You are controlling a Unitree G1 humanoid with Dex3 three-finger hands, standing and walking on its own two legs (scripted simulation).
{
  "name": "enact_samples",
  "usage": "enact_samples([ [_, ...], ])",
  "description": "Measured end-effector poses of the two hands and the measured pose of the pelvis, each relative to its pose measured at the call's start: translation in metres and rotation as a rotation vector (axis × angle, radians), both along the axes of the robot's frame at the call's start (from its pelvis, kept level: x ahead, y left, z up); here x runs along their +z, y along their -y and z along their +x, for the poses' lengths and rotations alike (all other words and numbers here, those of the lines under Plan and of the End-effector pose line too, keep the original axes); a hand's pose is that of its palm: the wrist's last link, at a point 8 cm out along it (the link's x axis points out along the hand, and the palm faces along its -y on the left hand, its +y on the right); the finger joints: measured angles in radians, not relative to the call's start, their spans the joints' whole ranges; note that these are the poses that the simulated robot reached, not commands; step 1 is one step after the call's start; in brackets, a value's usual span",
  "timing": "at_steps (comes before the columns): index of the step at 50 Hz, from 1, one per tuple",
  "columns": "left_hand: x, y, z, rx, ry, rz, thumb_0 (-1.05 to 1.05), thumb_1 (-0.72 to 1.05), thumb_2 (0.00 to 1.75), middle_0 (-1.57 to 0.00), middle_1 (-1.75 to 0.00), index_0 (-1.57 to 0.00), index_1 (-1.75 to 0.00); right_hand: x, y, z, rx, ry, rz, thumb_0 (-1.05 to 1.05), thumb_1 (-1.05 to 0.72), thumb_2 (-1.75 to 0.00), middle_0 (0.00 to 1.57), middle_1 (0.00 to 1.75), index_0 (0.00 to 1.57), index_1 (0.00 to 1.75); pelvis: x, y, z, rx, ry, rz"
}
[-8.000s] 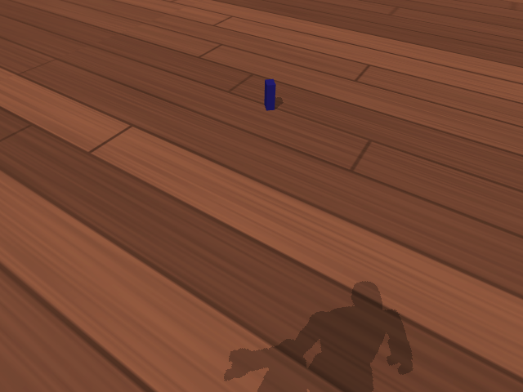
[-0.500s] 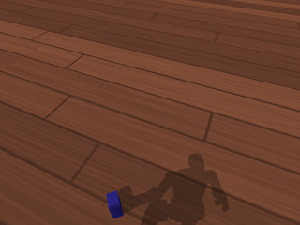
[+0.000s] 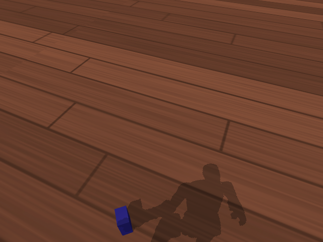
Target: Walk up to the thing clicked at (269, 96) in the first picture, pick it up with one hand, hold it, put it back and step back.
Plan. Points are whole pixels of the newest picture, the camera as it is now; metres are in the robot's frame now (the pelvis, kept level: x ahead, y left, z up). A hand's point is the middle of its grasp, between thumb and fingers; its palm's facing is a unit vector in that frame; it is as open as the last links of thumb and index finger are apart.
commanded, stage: stand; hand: left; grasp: from the side
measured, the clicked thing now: (124, 221) +0.38 +0.19 -0.68
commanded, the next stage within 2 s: go down in 0.60 s
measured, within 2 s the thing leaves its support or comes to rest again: neither
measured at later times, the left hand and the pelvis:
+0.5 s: hand out of the picture +0.08 +0.26 -0.16, palm faces -0.03 -0.94 -0.35, open 7.4 cm; pelvis +0.00 +0.00 +0.00, yaw +0 degrees
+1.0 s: hand out of the picture +0.15 +0.27 -0.16, palm faces +0.04 -0.94 -0.35, open 12.2 cm; pelvis -0.01 +0.01 -0.02, yaw +0 degrees
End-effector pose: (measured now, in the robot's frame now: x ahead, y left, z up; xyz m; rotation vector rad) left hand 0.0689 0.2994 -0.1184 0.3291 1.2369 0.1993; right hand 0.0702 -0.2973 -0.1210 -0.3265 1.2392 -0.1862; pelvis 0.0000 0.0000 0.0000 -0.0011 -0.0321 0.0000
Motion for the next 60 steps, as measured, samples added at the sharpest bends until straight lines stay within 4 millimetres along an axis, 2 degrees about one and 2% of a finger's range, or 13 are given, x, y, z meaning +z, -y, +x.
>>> enact_samples([
  [15,-0.001,0.0,0.006,-0.007,0.01,-0.006,0.0,0.9,0.9,-0.2,-0.3,-0.2,-0.3,0.002,0.0,0.0,-0.006,0.002,-0.008,0.01,-0.91,-0.9,0.2,0.3,0.2,0.3,0.0,-0.002,0.002,-0.002,0.001,0.0],
  [36,-0.001,-0.005,0.0,-0.003,0.003,-0.003,0.0,0.9,0.9,-0.2,-0.29,-0.2,-0.3,0.002,-0.005,-0.004,-0.008,0.001,-0.003,0.01,-0.91,-0.9,0.2,0.3,0.2,0.3,0.0,-0.005,0.001,-0.003,0.007,-0.001],
  [38,0.0,-0.003,0.007,0.017,0.05,-0.006,0.0,0.88,0.88,-0.18,-0.27,-0.18,-0.28,0.003,-0.008,0.0,-0.017,0.05,-0.003,0.01,-0.91,-0.9,0.2,0.3,0.2,0.29,-0.002,-0.006,-0.002,0.004,-0.014,-0.001],
  [45,-0.009,-0.005,0.057,0.018,0.143,-0.019,0.0,0.61,0.61,-0.09,-0.16,-0.09,-0.16,-0.004,-0.033,0.003,-0.013,0.149,0.034,0.01,-0.93,-0.91,0.2,0.3,0.2,0.29,-0.013,-0.006,-0.016,0.004,-0.104,-0.005],
  [48,-0.009,-0.009,0.07,0.008,0.17,-0.01,0.0,0.45,0.47,-0.07,-0.13,-0.08,-0.13,-0.007,-0.042,0.001,-0.03,0.17,0.052,0.01,-0.92,-0.91,0.2,0.3,0.2,0.3,-0.018,-0.007,-0.016,-0.003,-0.128,-0.005],
  [53,-0.011,-0.016,0.073,0.015,0.154,0.002,0.0,0.18,0.3,-0.07,-0.11,-0.07,-0.11,-0.011,-0.052,0.001,-0.048,0.202,0.069,0.01,-0.89,-0.9,0.2,0.3,0.2,0.3,-0.024,-0.012,-0.012,-0.007,-0.153,-0.008],
  [60,-0.023,-0.023,0.067,0.027,0.15,-0.004,0.0,-0.18,0.17,-0.08,-0.11,-0.08,-0.11,-0.015,-0.055,0.021,-0.021,0.282,0.046,0.01,-0.84,-0.88,0.21,0.3,0.2,0.3,-0.039,-0.018,-0.009,-0.007,-0.196,-0.015],
])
